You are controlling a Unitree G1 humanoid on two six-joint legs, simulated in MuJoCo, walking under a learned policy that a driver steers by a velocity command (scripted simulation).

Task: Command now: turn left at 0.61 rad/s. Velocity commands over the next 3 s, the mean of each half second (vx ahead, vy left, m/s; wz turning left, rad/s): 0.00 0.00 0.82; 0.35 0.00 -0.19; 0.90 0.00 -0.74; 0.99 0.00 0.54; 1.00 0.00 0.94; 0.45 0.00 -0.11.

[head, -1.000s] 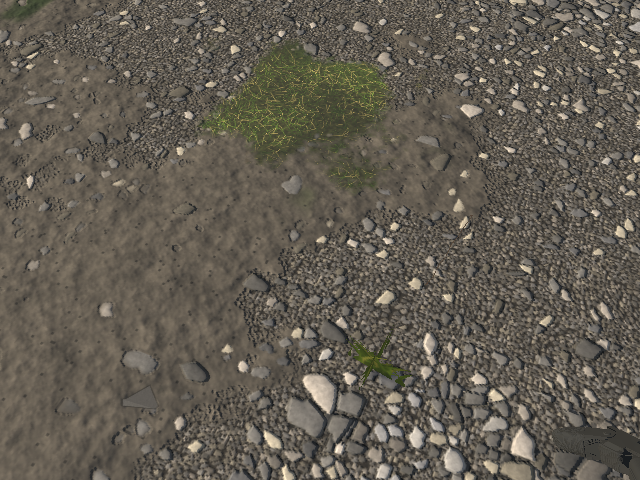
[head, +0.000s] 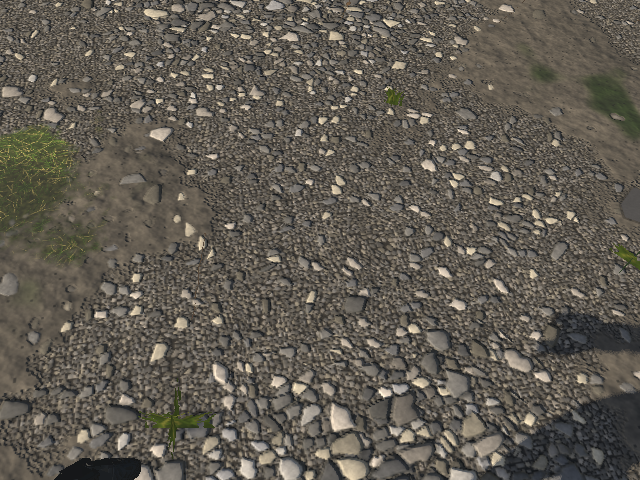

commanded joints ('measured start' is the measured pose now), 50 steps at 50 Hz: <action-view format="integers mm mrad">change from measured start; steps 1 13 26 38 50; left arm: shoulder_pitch -36 -42 91 74 40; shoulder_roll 78 132 219 198 104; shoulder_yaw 39 59 82 63 50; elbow -90 -61 -6 41 33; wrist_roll -9 35 2 -48 29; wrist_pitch -16 -47 -17 -42 14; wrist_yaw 0 -11 5 -47 -130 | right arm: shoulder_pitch -67 -25 -178 -2 95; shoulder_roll -194 -241 -92 -161 -130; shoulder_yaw -65 -102 -32 -42 -34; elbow -95 -109 -193 -64 58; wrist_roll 24 21 18 15 -47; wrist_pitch -9 39 61 -37 -94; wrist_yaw -26 -18 26 -5 -5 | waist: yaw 51 -13 108 -12 54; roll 141 -96 -105 243 117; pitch -125 -47 -75 -13 117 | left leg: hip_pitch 238 -320 -234 359 345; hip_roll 231 15 114 347 362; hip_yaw -384 -87 106 -216 195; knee -220 541 304 -455 -541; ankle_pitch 372 -203 -92 -465 -220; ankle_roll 204 -59 -112 162 84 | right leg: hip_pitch -170 233 380 -421 -542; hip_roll -35 -420 -407 -208 -220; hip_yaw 63 312 -106 -19 -36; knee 79 -688 -629 218 214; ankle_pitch -13 382 711 129 477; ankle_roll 20 -221 -242 -8 -24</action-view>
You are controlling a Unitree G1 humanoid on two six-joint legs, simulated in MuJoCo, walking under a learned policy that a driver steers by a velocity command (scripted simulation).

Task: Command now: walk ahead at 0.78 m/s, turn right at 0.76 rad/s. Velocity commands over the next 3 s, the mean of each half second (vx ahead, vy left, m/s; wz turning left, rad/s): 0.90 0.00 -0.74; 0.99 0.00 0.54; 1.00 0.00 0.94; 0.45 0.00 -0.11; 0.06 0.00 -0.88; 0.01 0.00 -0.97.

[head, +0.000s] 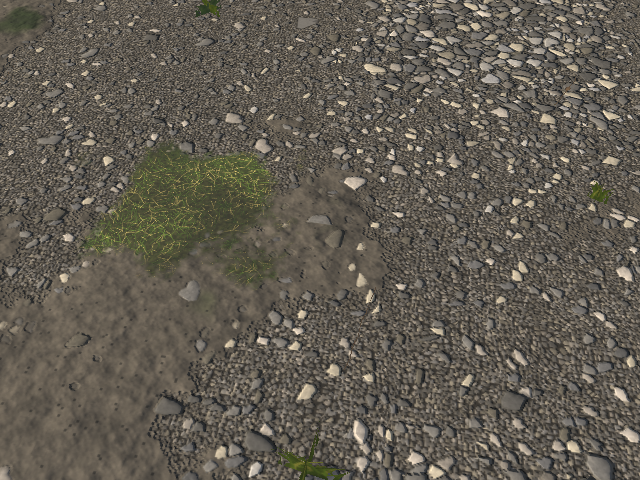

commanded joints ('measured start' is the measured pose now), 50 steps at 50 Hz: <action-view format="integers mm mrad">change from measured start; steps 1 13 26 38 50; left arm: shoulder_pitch -148 223 237 62 -378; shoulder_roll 49 339 93 42 4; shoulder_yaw -1 78 -25 -87 -143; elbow -105 -33 36 -90 -259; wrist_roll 5 -32 -40 5 1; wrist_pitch -9 -33 -159 -179 -128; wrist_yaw -18 53 66 88 59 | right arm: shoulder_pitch -53 -163 -423 49 115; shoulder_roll -131 -87 -46 -212 -182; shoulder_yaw -30 6 64 -31 -35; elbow -44 -148 -173 35 79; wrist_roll -3 9 21 25 59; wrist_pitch -24 -7 24 51 -9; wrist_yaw -10 33 64 34 29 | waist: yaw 9 139 81 -69 -105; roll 116 -196 20 178 66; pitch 203 -194 175 -145 126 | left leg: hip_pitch -33 -794 -718 294 -310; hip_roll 295 -70 62 197 -63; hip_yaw -102 -201 -118 -1125 -626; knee -214 1291 499 -2 -90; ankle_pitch -161 -170 418 -159 504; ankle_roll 116 -22 59 493 257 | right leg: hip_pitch -172 1100 683 -46 319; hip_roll -45 -133 61 180 60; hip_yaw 0 821 79 156 -33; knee -65 -897 -1105 533 -536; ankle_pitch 19 -712 374 -298 206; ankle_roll -34 -413 -160 -32 36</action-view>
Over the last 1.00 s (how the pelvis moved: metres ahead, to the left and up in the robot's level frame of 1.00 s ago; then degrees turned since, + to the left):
0.06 0.06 0.01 17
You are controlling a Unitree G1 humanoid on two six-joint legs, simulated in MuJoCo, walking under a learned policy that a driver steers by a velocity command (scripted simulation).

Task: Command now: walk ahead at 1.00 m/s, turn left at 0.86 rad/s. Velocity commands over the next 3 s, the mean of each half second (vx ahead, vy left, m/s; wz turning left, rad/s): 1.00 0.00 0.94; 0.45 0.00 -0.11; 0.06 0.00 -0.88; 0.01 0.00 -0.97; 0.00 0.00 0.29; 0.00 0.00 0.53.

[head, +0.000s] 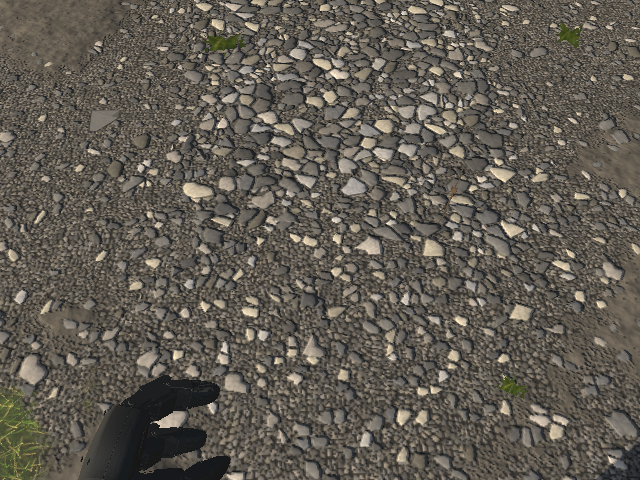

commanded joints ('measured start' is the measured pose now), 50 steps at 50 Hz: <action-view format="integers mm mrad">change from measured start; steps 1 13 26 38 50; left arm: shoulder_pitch -111 398 468 438 513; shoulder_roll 93 122 283 124 202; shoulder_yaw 26 113 147 140 190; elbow -85 151 248 198 114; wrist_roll -19 0 -22 -91 -58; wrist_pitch -11 -21 -29 29 30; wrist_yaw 5 46 62 68 -25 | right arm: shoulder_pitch -4 -310 -450 -433 -492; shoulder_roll -189 -83 -117 -70 -134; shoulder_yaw -52 -5 29 6 -21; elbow -61 -218 -322 -188 -232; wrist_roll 4 -43 -37 -27 10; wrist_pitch -15 39 58 -51 69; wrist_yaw -4 30 72 3 -97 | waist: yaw -2 161 -2 181 254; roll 68 -69 -96 11 77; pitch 44 -45 -13 7 -155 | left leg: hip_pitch -215 -771 -369 -360 -129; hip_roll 188 267 99 389 365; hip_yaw -203 98 391 147 370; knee -84 1042 479 -47 528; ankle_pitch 548 15 207 806 945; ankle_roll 63 -61 43 84 -84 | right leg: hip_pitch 263 738 753 245 480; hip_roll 107 -179 -112 3 174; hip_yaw -123 166 -386 -24 -208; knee -161 -501 -307 426 -202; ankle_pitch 133 -254 1085 -295 -34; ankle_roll -6 -141 -24 6 -146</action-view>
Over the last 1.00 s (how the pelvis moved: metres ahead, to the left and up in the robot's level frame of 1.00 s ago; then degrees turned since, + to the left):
0.83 -0.31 0.00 -5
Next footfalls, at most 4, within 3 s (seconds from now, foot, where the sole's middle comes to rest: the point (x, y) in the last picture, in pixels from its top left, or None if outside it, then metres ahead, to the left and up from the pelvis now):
0.12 right None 0.35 -0.18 -0.77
0.58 left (229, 398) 0.67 0.15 -0.77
1.02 right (230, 288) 0.97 0.13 -0.77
1.46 left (148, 296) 0.97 0.34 -0.77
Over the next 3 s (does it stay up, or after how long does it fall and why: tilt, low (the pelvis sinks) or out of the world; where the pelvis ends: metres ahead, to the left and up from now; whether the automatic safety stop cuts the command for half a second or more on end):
stays up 0.95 0.17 0.00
